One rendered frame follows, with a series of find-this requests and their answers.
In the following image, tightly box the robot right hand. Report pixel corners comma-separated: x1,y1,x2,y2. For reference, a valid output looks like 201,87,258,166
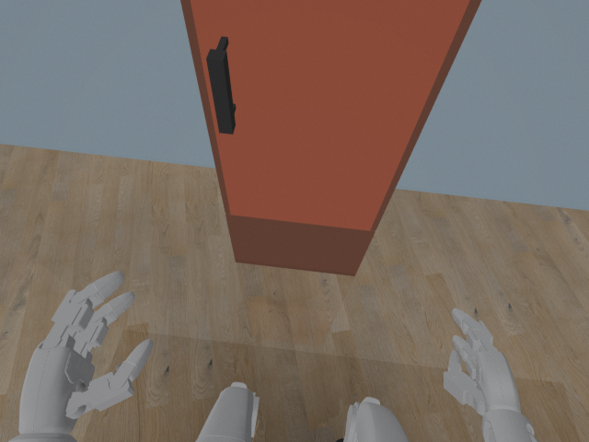
444,308,521,417

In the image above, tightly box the right robot forearm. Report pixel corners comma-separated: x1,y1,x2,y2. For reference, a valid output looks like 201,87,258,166
481,409,539,442

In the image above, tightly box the cupboard door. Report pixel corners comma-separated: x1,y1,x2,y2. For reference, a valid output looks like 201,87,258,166
191,0,470,231

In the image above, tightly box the left robot shin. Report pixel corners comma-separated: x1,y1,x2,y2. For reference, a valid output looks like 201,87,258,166
219,382,247,396

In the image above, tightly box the robot left hand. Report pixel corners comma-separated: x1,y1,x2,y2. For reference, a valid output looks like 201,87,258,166
18,271,154,435

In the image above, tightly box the left robot thigh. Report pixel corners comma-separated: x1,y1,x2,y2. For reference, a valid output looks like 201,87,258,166
195,387,260,442

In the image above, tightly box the handle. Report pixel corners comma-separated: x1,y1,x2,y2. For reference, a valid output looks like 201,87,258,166
206,37,236,134

